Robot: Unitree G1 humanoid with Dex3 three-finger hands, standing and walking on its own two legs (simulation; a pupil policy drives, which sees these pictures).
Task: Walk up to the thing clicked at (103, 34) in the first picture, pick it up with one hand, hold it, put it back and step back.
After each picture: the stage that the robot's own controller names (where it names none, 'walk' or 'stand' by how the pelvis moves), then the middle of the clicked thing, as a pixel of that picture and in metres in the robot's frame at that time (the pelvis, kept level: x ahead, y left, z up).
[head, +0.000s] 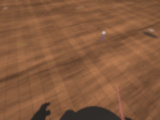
stand; (102, 36) +1.84 -0.31 -0.65
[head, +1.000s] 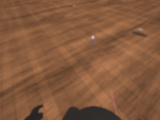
walk; (92, 41) +1.71 +0.07 -0.62
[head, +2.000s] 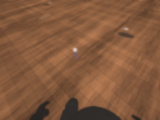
walk; (75, 53) +1.11 +0.32 -0.65
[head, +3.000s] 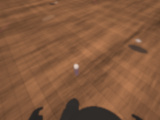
walk; (76, 70) +0.73 +0.24 -0.64
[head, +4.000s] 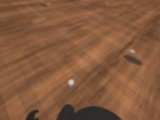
walk; (71, 85) +0.49 +0.18 -0.63
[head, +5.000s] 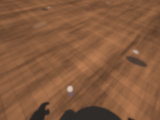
stand; (70, 91) +0.41 +0.21 -0.65
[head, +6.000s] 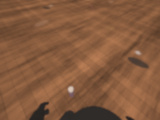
stand; (71, 92) +0.40 +0.19 -0.65
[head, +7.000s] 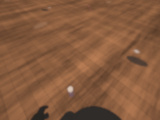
stand; (70, 92) +0.41 +0.21 -0.66
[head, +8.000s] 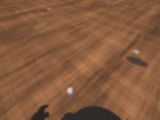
stand; (70, 93) +0.39 +0.21 -0.66
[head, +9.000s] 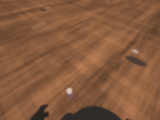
go down; (70, 93) +0.38 +0.21 -0.66
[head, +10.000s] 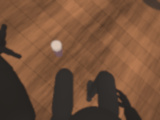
go down; (58, 50) +0.47 +0.22 -0.27
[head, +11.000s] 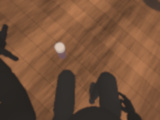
approach; (61, 52) +0.48 +0.22 -0.27
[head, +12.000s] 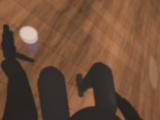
close in; (31, 42) +0.47 +0.27 -0.17
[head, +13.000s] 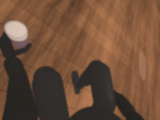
close; (20, 40) +0.46 +0.28 -0.17
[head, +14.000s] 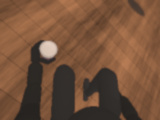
lift; (48, 53) +0.37 +0.26 -0.09
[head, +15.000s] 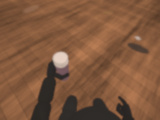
lift; (62, 69) +0.32 +0.17 +0.06
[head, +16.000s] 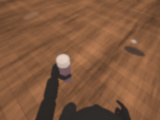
hold; (65, 70) +0.32 +0.16 +0.03
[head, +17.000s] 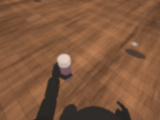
hold; (66, 70) +0.33 +0.16 +0.04
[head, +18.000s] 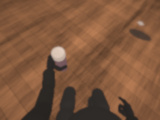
crouch; (61, 61) +0.38 +0.18 -0.02
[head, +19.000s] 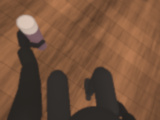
lower; (35, 37) +0.51 +0.26 -0.06
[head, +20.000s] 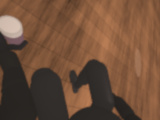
lower; (14, 37) +0.47 +0.28 -0.18
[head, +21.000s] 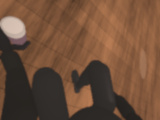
lower; (18, 37) +0.47 +0.28 -0.17
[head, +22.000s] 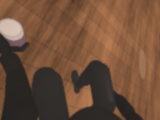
lower; (17, 39) +0.46 +0.29 -0.17
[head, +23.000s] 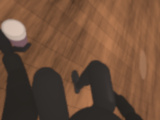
lower; (19, 39) +0.46 +0.28 -0.17
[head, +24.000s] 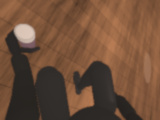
open; (27, 42) +0.45 +0.26 -0.17
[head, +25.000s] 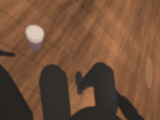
stand; (35, 41) +0.45 +0.25 -0.18
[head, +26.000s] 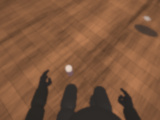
stand; (69, 71) +0.43 +0.18 -0.46
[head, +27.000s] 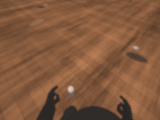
stand; (71, 92) +0.39 +0.18 -0.60
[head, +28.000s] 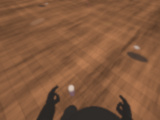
stand; (71, 91) +0.40 +0.17 -0.60
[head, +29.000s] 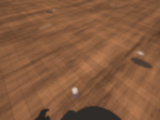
stand; (75, 93) +0.41 +0.16 -0.65
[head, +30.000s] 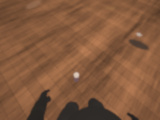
walk; (76, 77) +0.47 +0.11 -0.64
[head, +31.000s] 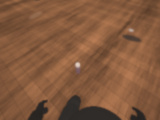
walk; (77, 68) +0.69 +0.19 -0.63
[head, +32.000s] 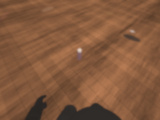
stand; (79, 54) +1.03 +0.18 -0.63
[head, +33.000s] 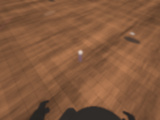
stand; (80, 56) +1.04 +0.17 -0.65
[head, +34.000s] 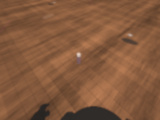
stand; (78, 58) +1.03 +0.18 -0.66
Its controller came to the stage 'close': yes
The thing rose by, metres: 0.70
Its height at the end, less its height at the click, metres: +0.00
